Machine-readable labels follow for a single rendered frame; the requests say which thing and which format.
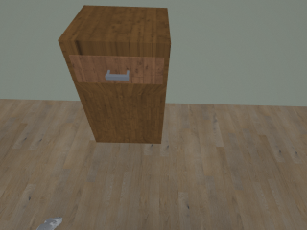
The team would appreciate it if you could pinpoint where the cabinet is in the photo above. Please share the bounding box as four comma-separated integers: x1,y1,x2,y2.
58,5,171,144

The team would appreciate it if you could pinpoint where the robot left hand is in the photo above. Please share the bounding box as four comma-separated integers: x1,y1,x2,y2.
36,217,63,230

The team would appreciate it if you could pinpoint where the handle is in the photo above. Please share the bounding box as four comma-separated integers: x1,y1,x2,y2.
105,70,130,81

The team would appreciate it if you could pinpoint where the drawer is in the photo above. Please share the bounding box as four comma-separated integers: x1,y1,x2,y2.
69,55,165,84

